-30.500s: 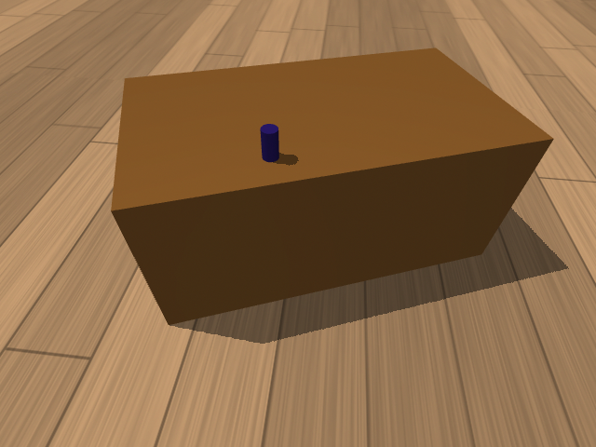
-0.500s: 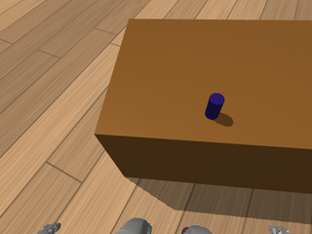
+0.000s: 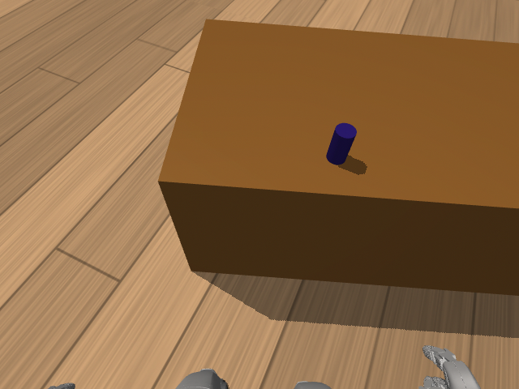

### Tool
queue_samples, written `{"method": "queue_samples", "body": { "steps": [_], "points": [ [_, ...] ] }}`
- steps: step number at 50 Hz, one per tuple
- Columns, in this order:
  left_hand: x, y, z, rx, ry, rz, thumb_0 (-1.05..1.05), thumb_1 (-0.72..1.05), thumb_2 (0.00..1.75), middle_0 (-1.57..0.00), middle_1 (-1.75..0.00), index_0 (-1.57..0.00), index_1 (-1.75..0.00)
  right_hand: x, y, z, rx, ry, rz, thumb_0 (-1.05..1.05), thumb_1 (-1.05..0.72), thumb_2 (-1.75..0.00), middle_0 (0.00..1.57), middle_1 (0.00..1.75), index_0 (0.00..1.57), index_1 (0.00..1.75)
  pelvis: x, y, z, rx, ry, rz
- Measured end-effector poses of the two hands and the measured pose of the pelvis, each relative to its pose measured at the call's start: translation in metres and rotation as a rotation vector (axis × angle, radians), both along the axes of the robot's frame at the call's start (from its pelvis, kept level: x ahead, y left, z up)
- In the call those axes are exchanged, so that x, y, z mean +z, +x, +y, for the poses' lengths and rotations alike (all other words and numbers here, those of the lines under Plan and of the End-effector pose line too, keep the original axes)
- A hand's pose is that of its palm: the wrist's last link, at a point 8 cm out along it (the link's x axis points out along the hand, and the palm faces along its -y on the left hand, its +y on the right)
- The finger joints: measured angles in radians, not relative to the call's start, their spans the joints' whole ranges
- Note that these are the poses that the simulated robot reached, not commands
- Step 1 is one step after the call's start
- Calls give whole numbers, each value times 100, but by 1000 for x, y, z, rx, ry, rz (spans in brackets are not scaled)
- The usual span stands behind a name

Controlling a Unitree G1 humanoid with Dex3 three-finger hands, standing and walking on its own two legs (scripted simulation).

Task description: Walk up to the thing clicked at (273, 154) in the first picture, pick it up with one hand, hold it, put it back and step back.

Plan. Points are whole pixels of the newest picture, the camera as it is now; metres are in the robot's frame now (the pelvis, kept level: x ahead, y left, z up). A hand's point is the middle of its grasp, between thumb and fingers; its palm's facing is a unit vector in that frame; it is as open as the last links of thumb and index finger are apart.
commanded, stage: step back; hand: right
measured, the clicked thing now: (340, 144) +0.66 -0.18 -0.11
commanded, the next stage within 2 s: none
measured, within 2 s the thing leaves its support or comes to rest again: neither
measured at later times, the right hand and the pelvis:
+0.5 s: hand out of the picture -0.08 -0.25 -0.14, palm faces -0.10 +0.91 -0.41, open 7.4 cm; pelvis -0.14 +0.02 +0.00, yaw +4 degrees
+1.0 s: hand out of the picture -0.20 -0.28 -0.15, palm faces -0.05 +0.92 -0.38, open 7.4 cm; pelvis -0.31 -0.01 +0.00, yaw +1 degrees
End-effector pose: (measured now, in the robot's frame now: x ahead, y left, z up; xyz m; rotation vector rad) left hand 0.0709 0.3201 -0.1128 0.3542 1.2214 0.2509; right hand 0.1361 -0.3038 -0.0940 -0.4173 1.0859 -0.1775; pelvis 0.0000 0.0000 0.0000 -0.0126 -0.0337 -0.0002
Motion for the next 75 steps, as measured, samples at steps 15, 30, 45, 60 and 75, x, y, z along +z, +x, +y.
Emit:
{"method": "queue_samples", "body": {
  "steps": [15,30,45,60,75],
  "points": [
    [29,-54,-6,-41,46,-102,1,90,89,-20,-30,-21,-30,-23,-134,-9,-62,38,131,0,-90,-90,21,30,20,30,3,-81,1,25,24,17],
    [6,-136,8,-16,-44,-108,1,91,89,-20,-30,-21,-30,11,-224,13,-33,-32,108,1,-90,-90,21,30,21,30,9,-172,15,23,-21,8],
    [17,-278,-24,-29,6,-11,1,91,89,-20,-30,-21,-30,-13,-297,-19,-58,40,8,0,-90,-90,21,30,20,30,2,-274,-11,-27,38,-14],
    [2,-346,-2,5,-14,-118,1,91,89,-20,-30,-21,-30,-12,-437,7,7,-4,158,1,-90,-90,21,30,20,30,-3,-381,1,67,19,-15],
    [-3,-478,-38,-24,-40,15,1,91,89,-20,-30,-21,-30,5,-487,-41,-50,-13,-36,0,-90,-90,21,30,20,30,-1,-457,-27,-21,-34,-28]
  ]
}}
